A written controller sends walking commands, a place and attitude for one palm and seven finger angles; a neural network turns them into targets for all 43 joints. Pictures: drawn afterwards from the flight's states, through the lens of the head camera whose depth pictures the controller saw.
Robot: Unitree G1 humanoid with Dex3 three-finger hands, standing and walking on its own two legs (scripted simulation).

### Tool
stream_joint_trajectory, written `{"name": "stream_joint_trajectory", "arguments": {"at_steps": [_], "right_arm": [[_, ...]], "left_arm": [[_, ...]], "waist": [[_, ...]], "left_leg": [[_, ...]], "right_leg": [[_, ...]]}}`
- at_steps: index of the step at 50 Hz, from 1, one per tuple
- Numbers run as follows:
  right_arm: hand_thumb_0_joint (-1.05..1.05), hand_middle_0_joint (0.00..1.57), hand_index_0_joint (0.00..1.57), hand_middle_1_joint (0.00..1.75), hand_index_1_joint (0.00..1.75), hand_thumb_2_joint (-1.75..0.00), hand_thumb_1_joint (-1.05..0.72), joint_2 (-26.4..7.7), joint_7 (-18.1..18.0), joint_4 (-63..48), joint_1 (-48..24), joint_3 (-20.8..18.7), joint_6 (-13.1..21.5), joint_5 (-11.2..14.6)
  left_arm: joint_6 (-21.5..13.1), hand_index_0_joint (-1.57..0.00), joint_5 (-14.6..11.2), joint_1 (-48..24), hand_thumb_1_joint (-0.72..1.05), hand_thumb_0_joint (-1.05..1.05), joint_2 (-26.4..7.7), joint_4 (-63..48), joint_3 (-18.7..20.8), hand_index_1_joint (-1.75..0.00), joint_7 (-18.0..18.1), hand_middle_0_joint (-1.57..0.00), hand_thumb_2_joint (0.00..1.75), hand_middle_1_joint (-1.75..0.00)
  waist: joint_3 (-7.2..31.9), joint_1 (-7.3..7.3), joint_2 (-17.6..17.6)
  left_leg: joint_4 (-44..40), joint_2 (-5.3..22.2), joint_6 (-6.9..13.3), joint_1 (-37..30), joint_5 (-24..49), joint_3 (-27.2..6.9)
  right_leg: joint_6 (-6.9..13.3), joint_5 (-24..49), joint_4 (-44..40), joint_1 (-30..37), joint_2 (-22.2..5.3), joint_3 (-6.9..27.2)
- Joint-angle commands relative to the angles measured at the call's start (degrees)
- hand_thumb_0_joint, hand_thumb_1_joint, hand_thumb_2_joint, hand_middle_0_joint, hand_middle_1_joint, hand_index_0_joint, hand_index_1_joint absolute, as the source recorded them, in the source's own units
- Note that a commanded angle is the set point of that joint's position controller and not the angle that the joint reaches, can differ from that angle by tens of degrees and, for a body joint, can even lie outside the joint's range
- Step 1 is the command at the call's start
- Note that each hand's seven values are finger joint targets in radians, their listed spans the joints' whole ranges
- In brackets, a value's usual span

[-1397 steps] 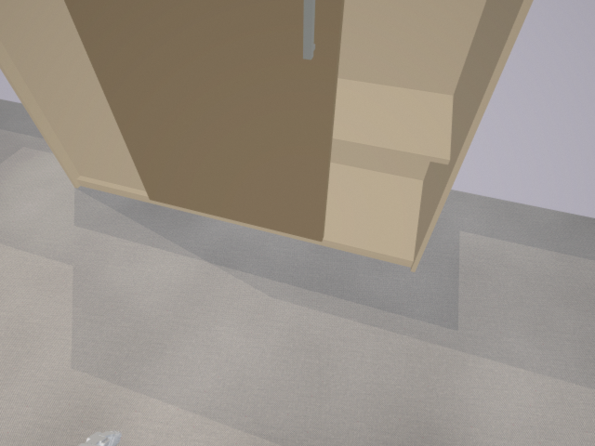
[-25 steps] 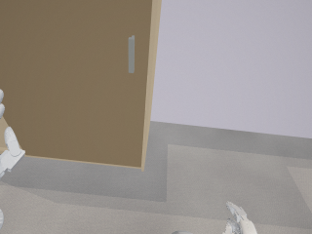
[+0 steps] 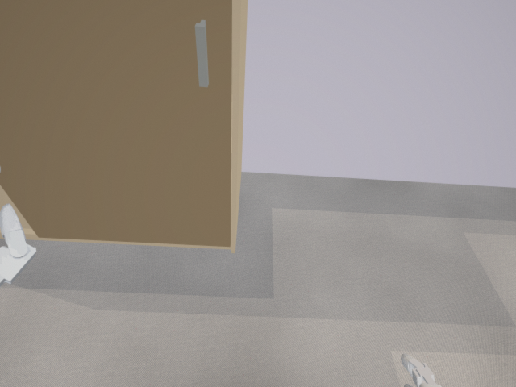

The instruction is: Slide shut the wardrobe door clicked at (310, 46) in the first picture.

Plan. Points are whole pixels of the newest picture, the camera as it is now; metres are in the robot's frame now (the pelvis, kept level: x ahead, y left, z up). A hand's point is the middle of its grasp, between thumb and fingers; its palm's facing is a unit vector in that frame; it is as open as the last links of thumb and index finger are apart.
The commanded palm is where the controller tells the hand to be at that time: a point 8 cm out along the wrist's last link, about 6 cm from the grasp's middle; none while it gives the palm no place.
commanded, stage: stop stepping back and stand still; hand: left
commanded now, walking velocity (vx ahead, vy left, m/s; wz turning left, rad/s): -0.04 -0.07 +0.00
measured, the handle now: (203, 53) +0.81 +0.18 +0.16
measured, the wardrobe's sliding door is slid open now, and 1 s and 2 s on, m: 0.00 0.00 0.00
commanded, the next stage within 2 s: let the arm hang, fingers relaxed in 0.64 s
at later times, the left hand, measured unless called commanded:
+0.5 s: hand (36, 220) +0.25 +0.28 +0.19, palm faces +0.45 -0.78 -0.43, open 7.4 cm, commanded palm +0.18 +0.31 +0.20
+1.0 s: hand out of the picture +0.13 +0.21 -0.13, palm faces -0.08 -0.97 -0.23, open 7.4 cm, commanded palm none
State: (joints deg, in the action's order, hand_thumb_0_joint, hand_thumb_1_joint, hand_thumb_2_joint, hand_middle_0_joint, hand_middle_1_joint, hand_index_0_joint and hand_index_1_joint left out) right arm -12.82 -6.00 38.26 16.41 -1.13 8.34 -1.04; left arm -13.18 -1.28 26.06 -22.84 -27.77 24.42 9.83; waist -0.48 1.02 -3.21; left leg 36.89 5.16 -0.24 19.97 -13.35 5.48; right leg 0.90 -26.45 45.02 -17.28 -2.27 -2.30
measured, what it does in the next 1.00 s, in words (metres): stands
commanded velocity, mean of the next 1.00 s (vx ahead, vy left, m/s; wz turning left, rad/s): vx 0.00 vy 0.00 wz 0.00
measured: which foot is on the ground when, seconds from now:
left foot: down 0.00-1.00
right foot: down 0.00-1.00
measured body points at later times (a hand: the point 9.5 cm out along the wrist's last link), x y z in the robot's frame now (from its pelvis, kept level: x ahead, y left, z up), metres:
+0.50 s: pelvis +0.04 +0.01 +0.02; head +0.05 +0.03 +0.47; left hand +0.22 +0.32 +0.21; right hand +0.21 -0.22 -0.06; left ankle +0.07 +0.12 -0.72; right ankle +0.02 -0.10 -0.72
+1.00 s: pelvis +0.03 +0.02 +0.01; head +0.04 +0.02 +0.46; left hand +0.14 +0.26 -0.11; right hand +0.13 -0.25 -0.11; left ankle +0.07 +0.12 -0.72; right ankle +0.02 -0.10 -0.72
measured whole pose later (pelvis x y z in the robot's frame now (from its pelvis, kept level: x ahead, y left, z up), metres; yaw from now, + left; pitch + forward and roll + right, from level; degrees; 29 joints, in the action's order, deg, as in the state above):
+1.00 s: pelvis +0.03 +0.02 +0.01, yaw +0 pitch +0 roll +0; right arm -16.7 0.9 49.7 9.6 0.5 -1.1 -1.5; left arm 3.4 1.6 13.3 -12.6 44.8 -1.3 -0.3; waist -1.0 2.3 0.7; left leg 32.5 0.6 2.5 19.4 -13.1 5.6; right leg -0.4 -17.6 32.9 -15.1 -2.2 -4.3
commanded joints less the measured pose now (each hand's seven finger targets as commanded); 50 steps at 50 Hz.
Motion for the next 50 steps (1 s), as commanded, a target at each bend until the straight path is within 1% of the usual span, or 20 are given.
{"name": "stream_joint_trajectory", "arguments": {"at_steps": [1, 4, 5, 6, 7, 8, 9, 12, 15, 18, 20, 22, 28, 36, 37, 38, 41, 44, 46, 50], "right_arm": [[0.0, 0.2, 0.2, 0.3, 0.3, -0.9, -0.9, -6.52, 1.11, -8.9, -6.55, -2.21, 3.43, -0.5], [0.0, 0.2, 0.2, 0.3, 0.3, -0.9, -0.9, -6.14, 2.24, -10.02, -6.68, -1.55, 3.23, 0.23], [0.0, 0.2, 0.2, 0.3, 0.3, -0.9, -0.9, -5.71, 2.48, -10.25, -5.99, -1.52, 2.85, 0.26], [0.0, 0.2, 0.2, 0.3, 0.3, -0.9, -0.9, -5.09, 2.68, -10.57, -5.78, -1.64, 2.32, 0.32], [0.0, 0.2, 0.2, 0.3, 0.3, -0.9, -0.9, -4.25, 2.79, -10.74, -6.21, -1.49, 2.28, 0.42], [0.0, 0.2, 0.2, 0.3, 0.3, -0.9, -0.9, -5.18, 2.98, -9.92, -6.51, -1.78, 2.65, 0.72], [0.0, 0.2, 0.2, 0.3, 0.3, -0.9, -0.9, -4.73, 3.13, -9.09, -5.49, -1.32, 2.72, 0.71], [0.0, 0.2, 0.2, 0.3, 0.3, -0.9, -0.9, -3.72, 2.56, -8.34, -6.38, -0.09, 2.43, 0.4], [0.0, 0.2, 0.2, 0.3, 0.3, -0.9, -0.9, -4.24, 1.67, -8.66, -7.28, -0.4, 3.13, 0.07], [0.0, 0.2, 0.2, 0.3, 0.3, -0.9, -0.9, -7.21, 1.19, -10.6, -8.32, -2.08, 3.13, 0.98], [0.0, 0.2, 0.2, 0.3, 0.3, -0.9, -0.9, -5.83, 1.52, -10.41, -8.16, -0.69, 2.88, 0.35], [0.0, 0.2, 0.2, 0.3, 0.3, -0.9, -0.9, -5.54, 1.69, -10.55, -8.12, -0.58, 2.99, 0.27], [0.0, 0.2, 0.2, 0.3, 0.3, -0.9, -0.9, -5.58, 2.01, -11.92, -7.05, -1.15, 1.77, 1.04], [0.0, 0.2, 0.2, 0.3, 0.3, -0.9, -0.9, -5.51, 1.16, -12.6, -8.34, -0.61, 0.62, 1.13], [0.0, 0.2, 0.2, 0.3, 0.3, -0.9, -0.9, -17.28, 6.51, 0.1, -13.22, -3.33, 2.56, 1.61], [0.0, 0.2, 0.2, 0.3, 0.3, -0.9, -0.9, -14.36, 6.47, -0.41, -9.05, -3.74, -0.85, 1.67], [0.0, 0.2, 0.2, 0.3, 0.3, -0.9, -0.9, -14.06, 6.27, 0.07, -9.21, -1.86, -4.74, 0.61], [0.0, 0.2, 0.2, 0.3, 0.3, -0.9, -0.9, -12.79, 6.39, 2.71, -9.21, -0.91, -6.82, -0.15], [0.0, 0.2, 0.2, 0.3, 0.3, -0.9, -0.9, -11.54, 6.46, 5.6, -8.2, -0.46, -7.86, -0.64], [0.0, 0.2, 0.2, 0.3, 0.3, -0.9, -0.9, -9.7, 6.16, 10.96, -6.96, 0.19, -8.48, -0.7]], "left_arm": [[-4.42, -0.2, -0.12, -1.97, 0.9, 0.0, -13.17, -13.45, 10.54, -0.3, 0.6, -0.2, 0.9, -0.3], [-3.37, -0.2, -0.21, 3.28, 0.9, 0.0, -11.53, -13.71, 9.75, -0.3, 0.56, -0.2, 0.9, -0.3], [-3.13, -0.2, -0.17, 4.46, 0.9, 0.0, -11.51, -12.27, 9.82, -0.3, 0.53, -0.2, 0.9, -0.3], [-2.86, -0.2, -0.04, 4.17, 0.9, 0.0, -12.44, -10.66, 10.38, -0.3, 0.55, -0.2, 0.9, -0.3], [-2.3, -0.2, -0.52, 3.69, 0.9, 0.0, -14.51, -8.88, 11.75, -0.3, 0.71, -0.2, 0.9, -0.3], [-2.16, -0.2, -1.09, 2.99, 0.9, 0.0, -12.68, -6.82, 10.69, -0.3, 0.55, -0.2, 0.9, -0.3], [-2.51, -0.2, -1.07, 3.37, 0.9, 0.0, -12.21, -6.67, 9.99, -0.3, 0.5, -0.2, 0.9, -0.3], [-3.44, -0.2, -0.47, 0.98, 0.9, 0.0, -10.81, -6.84, 8.36, -0.3, 0.8, -0.2, 0.9, -0.3], [-3.7, -0.2, -0.51, -2.78, 0.9, 0.0, -10.33, -9.45, 6.6, -0.3, 0.91, -0.2, 0.9, -0.3], [-3.95, -0.2, -0.31, -2.74, 0.9, 0.0, -10.95, -13.24, 6.39, -0.3, 0.64, -0.2, 0.9, -0.3], [-3.83, -0.2, 0.0, -2.02, 0.9, 0.0, -10.37, -13.16, 6.55, -0.3, 0.36, -0.2, 0.9, -0.3], [-4.17, -0.2, 0.26, -1.69, 0.9, 0.0, -11.1, -13.64, 7.38, -0.3, 0.4, -0.2, 0.9, -0.3], [-2.48, -0.2, -1.39, 5.98, 0.9, 0.0, -9.38, -9.69, 7.42, -0.3, -0.01, -0.2, 0.9, -0.3], [-1.42, -0.2, -1.48, 2.11, 0.9, 0.0, -9.87, -10.55, 6.21, -0.3, 0.01, -0.2, 0.9, -0.3], [7.57, -0.2, 2.98, -1.3, 0.9, 0.0, -1.39, 33.01, -18.34, -0.3, -8.1, -0.2, 0.9, -0.3], [11.75, -0.2, 2.67, -2.65, 0.9, 0.0, 0.06, 33.94, -17.93, -0.3, -9.38, -0.2, 0.9, -0.3], [12.74, -0.2, 2.75, -8.08, 0.9, 0.0, -0.96, 42.76, -18.87, -0.3, -9.93, -0.2, 0.9, -0.3], [13.07, -0.2, 2.89, -12.14, 0.9, 0.0, -1.57, 54.1, -20.44, -0.3, -9.69, -0.2, 0.9, -0.3], [13.29, -0.2, 2.87, -14.03, 0.9, 0.0, -1.33, 61.81, -21.5, -0.3, -9.43, -0.2, 0.9, -0.3], [13.23, -0.2, 2.43, -13.97, 0.9, 0.0, -0.08, 73.56, -22.69, -0.3, -9.08, -0.2, 0.9, -0.3]], "waist": [[-0.22, -0.12, 20.67], [1.94, -1.23, 17.91], [2.45, -1.02, 12.87], [1.2, -1.0, 2.17], [1.01, -1.6, -11.13], [0.28, -1.63, -9.63], [0.58, -0.87, -6.09], [3.48, -0.83, -5.65], [5.0, -0.79, -1.6], [5.84, -2.21, 8.32], [4.21, -1.7, 15.99], [4.65, -2.04, 15.36], [9.39, -0.93, 6.58], [7.92, -1.08, 6.79], [4.88, 1.03, 6.04], [8.46, 0.7, 6.42], [4.79, -0.94, -0.2], [1.77, -0.8, -4.92], [1.2, -0.36, -3.43], [1.29, -0.48, 7.25]], "left_leg": [[-24.46, 16.22, 11.18, 1.09, -19.56, -24.22], [-16.4, 8.83, 4.84, 9.12, -20.59, -7.84], [-10.9, 5.97, 3.37, 11.85, -19.99, -4.65], [1.54, 0.86, 1.37, 14.65, -18.18, -0.46], [15.91, -3.75, -0.29, 16.86, -15.08, 0.35], [22.8, -3.2, -0.69, 16.17, -14.32, -3.3], [24.04, -2.03, -0.91, 16.14, -12.66, -4.98], [8.96, -1.34, -0.35, 7.26, -9.16, -2.31], [-8.4, -3.48, 0.24, -7.13, 2.69, -0.29], [-12.91, 6.49, 3.78, -12.01, 9.69, -11.47], [-18.18, 8.08, 4.4, -5.79, 8.14, -15.14], [-17.92, 8.06, 4.35, -4.45, 8.72, -13.32], [-9.31, 2.18, 0.92, -6.67, 15.0, -5.12], [-11.21, 2.24, 1.19, -6.78, 11.51, -5.35], [-2.18, 2.8, 1.51, -4.03, 20.9, -5.67], [-3.96, 3.87, 0.99, -6.69, 20.16, -5.25], [-8.35, 4.85, 3.9, 0.82, 10.99, -9.63], [-9.79, 2.33, 3.05, 0.41, 4.4, -9.77], [-10.4, 0.88, 2.59, -1.76, 2.67, -8.74], [-15.13, 1.11, 2.11, -2.9, -0.99, -8.86]], "right_leg": [[-0.62, -3.88, 9.41, -6.42, -0.48, 1.69], [-0.74, 2.81, -9.4, 10.25, 2.49, -5.06], [0.13, 3.74, -14.9, 13.67, 1.71, -2.94], [3.16, -0.58, -23.4, 11.59, -4.09, 7.96], [8.29, -2.04, -31.89, 7.44, -15.22, 27.08], [10.29, 4.03, -32.8, 5.32, -17.4, 29.72], [11.26, 13.4, -29.92, 7.07, -17.25, 26.48], [8.24, 33.38, -21.79, 8.96, -12.24, 10.69], [3.61, 21.57, -19.85, 4.01, -7.95, 6.73], [-0.7, 11.92, -16.17, 0.08, -1.73, 4.2], [-1.56, 10.53, -12.39, 3.48, 0.83, -0.01], [-1.39, 10.2, -13.9, 5.99, 0.61, -0.26], [0.01, 29.48, -19.62, 9.14, -2.49, 4.34], [-0.58, 25.96, -20.5, 7.15, -1.99, 4.06], [0.02, 35.04, -13.2, 1.71, -6.62, 1.12], [0.15, 29.98, -14.8, 0.5, -6.37, 4.12], [0.32, 15.42, -13.84, 1.98, -3.26, 1.06], [1.47, 10.61, -18.36, 0.81, -4.97, 3.81], [1.95, 8.9, -20.89, 0.14, -5.83, 5.12], [1.34, 7.32, -22.75, 3.11, -4.6, 4.94]]}}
